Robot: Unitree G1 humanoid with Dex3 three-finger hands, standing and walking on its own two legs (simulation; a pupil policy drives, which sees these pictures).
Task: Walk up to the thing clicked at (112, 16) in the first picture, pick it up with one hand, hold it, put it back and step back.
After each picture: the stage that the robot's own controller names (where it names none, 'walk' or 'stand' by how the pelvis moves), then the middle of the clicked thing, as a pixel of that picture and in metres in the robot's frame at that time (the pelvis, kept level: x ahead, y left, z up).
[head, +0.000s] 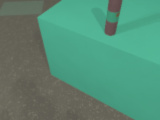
stand; (113, 14) +0.81 -0.15 +0.01
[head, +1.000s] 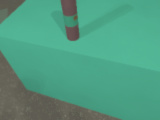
walk; (70, 17) +0.71 +0.11 +0.04
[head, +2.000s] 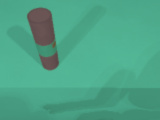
rise first; (46, 43) +0.46 +0.16 +0.05
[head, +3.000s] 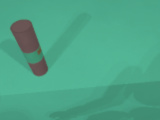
stand; (32, 51) +0.47 +0.22 +0.03
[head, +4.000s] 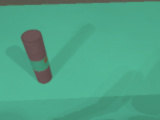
stand; (39, 59) +0.46 +0.20 +0.01
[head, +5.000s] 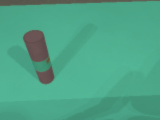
stand; (41, 60) +0.46 +0.19 +0.01
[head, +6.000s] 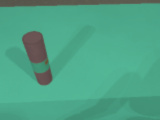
stand; (39, 61) +0.46 +0.19 +0.01
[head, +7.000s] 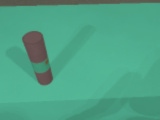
stand; (40, 61) +0.46 +0.19 +0.01
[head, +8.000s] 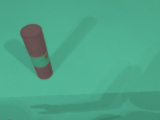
rise first; (39, 55) +0.46 +0.20 +0.01
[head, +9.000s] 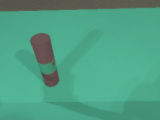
go down; (46, 62) +0.46 +0.19 +0.01
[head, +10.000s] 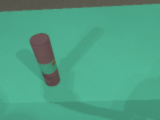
go down; (47, 62) +0.45 +0.19 +0.01
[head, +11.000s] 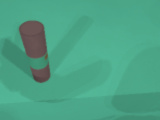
go down; (37, 56) +0.44 +0.17 +0.05
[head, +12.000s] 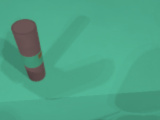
approach; (31, 54) +0.45 +0.18 +0.05
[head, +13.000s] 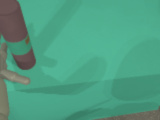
close in; (18, 40) +0.46 +0.19 +0.08
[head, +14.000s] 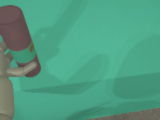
lift; (22, 48) +0.43 +0.18 +0.08
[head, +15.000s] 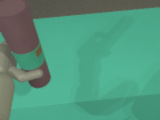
lift; (28, 51) +0.32 +0.15 +0.24
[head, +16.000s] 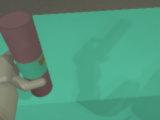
hold; (31, 61) +0.31 +0.15 +0.20
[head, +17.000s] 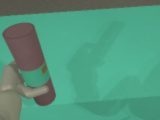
hold; (34, 70) +0.31 +0.15 +0.16
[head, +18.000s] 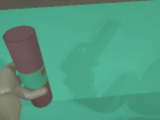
crouch; (33, 72) +0.31 +0.15 +0.14
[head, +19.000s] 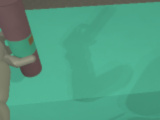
crouch; (21, 41) +0.39 +0.18 +0.19
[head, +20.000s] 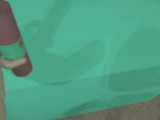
lower; (11, 44) +0.45 +0.19 +0.06
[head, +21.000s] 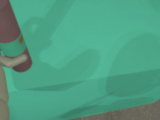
lower; (10, 40) +0.45 +0.19 +0.09
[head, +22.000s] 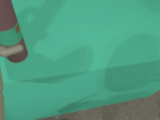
lower; (6, 29) +0.47 +0.19 +0.10
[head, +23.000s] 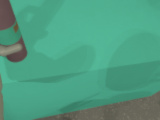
lower; (5, 28) +0.47 +0.19 +0.10
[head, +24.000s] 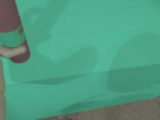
loosen; (10, 30) +0.47 +0.18 +0.10
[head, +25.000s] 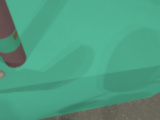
withdraw; (4, 35) +0.45 +0.19 +0.09
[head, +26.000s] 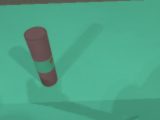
sink last; (43, 60) +0.43 +0.18 +0.06
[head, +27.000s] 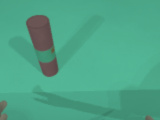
stand; (45, 50) +0.46 +0.18 +0.07
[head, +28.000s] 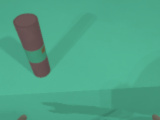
stand; (35, 50) +0.45 +0.19 +0.08
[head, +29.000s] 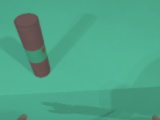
stand; (35, 50) +0.45 +0.19 +0.08
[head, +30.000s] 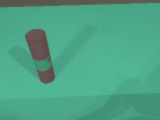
stand; (42, 59) +0.47 +0.19 +0.02
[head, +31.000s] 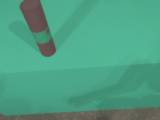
walk; (40, 31) +0.54 +0.20 +0.03
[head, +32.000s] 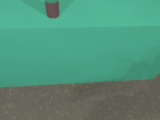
walk; out of the picture +0.79 +0.16 +0.03
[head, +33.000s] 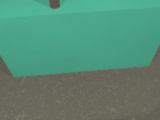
stand; out of the picture +1.06 +0.23 +0.03
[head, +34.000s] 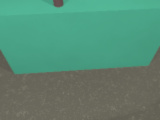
stand; out of the picture +1.07 +0.20 +0.01
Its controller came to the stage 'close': yes
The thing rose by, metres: 0.19
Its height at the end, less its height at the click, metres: +0.00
